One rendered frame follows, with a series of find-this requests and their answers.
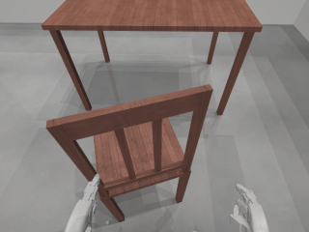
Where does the right robot hand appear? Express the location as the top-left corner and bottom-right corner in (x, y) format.
(230, 184), (270, 232)

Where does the table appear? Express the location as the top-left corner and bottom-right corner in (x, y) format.
(41, 0), (263, 116)

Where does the chair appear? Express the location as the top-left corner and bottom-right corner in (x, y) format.
(46, 84), (213, 222)

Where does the left robot hand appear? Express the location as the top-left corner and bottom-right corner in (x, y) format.
(65, 174), (100, 232)

